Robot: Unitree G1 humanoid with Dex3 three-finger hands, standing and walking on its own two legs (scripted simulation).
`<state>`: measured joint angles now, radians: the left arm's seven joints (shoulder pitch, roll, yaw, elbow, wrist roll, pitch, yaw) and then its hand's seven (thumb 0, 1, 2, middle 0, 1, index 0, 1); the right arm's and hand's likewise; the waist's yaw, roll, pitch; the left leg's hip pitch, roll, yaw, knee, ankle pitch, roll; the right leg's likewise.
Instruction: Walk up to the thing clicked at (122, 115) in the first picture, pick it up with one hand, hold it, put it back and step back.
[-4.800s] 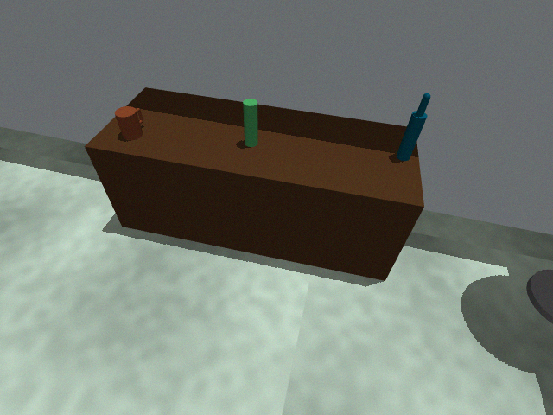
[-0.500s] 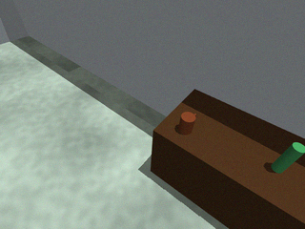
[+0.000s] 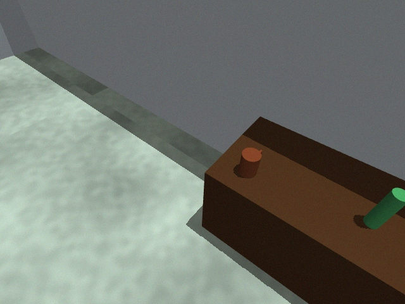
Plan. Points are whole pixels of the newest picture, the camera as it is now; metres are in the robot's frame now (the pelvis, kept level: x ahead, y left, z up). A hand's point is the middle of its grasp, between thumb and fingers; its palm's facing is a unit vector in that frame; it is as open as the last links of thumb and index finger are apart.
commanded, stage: walk up
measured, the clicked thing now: (252, 161) +0.71 -0.21 -0.26
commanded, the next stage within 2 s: stand in 0.02 s
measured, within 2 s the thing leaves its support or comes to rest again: neither
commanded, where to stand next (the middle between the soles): +0.06 +0.00 m, yaw +1 degrees
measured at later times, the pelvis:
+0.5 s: pelvis -0.01 +0.00 +0.00, yaw +0 degrees
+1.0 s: pelvis -0.01 +0.01 +0.00, yaw +1 degrees
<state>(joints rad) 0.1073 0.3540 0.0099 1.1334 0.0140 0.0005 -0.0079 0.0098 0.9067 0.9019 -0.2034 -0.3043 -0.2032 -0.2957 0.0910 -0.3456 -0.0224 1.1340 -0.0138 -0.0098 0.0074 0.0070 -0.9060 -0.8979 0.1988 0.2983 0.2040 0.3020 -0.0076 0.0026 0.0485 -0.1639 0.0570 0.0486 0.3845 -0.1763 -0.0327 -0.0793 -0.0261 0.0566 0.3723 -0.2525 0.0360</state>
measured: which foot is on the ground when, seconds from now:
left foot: down 0.00-1.00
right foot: down 0.00-1.00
